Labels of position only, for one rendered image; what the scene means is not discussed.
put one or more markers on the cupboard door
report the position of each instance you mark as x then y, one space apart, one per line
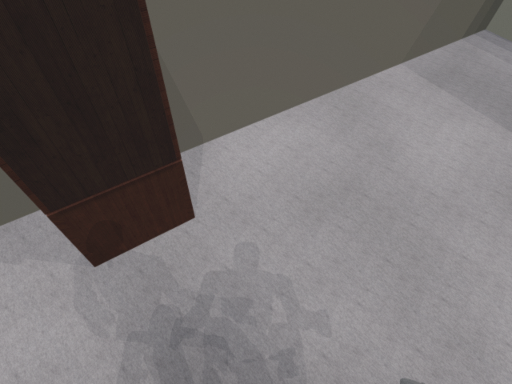
80 106

